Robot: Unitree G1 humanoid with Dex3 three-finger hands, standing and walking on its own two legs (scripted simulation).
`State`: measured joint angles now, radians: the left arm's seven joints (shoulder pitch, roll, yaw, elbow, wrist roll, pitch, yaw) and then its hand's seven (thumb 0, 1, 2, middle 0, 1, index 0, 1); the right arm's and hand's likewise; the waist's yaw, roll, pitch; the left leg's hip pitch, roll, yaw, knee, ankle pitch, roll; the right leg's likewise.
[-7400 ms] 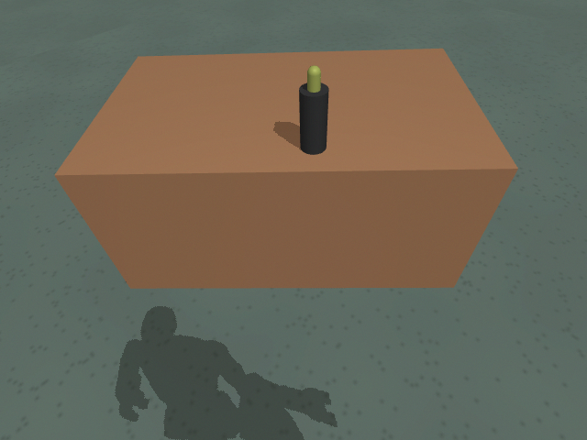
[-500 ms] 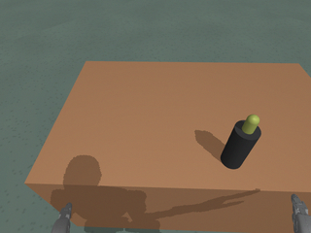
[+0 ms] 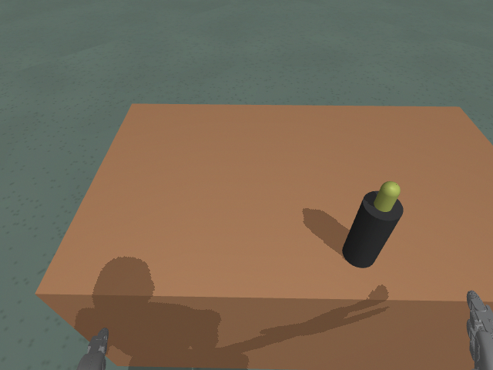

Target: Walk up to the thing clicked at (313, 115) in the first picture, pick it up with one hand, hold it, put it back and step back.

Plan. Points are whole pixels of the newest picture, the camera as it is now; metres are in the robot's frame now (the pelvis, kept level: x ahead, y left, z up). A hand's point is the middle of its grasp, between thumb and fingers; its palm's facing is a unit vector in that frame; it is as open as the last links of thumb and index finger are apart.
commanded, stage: rise first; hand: right
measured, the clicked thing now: (373, 223) +0.44 -0.25 -0.06
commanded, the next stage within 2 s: go down in 0.04 s
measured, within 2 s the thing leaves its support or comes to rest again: neither
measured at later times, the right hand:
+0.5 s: hand (475, 319) +0.22 -0.31 +0.01, palm faces +0.39 +0.89 -0.24, open 17.3 cm
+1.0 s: hand (491, 282) +0.27 -0.37 +0.00, palm faces +0.27 +0.96 -0.05, open 17.2 cm
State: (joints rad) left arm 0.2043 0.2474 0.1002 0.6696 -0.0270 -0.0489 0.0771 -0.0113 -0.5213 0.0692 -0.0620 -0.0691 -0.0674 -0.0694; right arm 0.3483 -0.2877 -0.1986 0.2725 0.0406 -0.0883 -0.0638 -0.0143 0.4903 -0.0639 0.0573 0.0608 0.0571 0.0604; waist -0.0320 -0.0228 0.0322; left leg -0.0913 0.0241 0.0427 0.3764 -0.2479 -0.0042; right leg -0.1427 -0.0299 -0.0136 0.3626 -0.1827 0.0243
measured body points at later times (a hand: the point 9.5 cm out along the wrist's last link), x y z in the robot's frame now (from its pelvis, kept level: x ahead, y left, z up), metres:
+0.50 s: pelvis -0.02 +0.00 -0.01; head -0.01 +0.00 +0.44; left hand +0.16 +0.27 -0.09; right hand +0.19 -0.36 +0.02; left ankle -0.03 +0.12 -0.75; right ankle +0.01 -0.14 -0.75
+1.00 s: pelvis -0.02 -0.02 -0.03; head +0.03 -0.05 +0.41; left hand +0.14 +0.24 -0.11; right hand +0.25 -0.42 +0.01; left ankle -0.03 +0.12 -0.75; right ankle +0.01 -0.14 -0.75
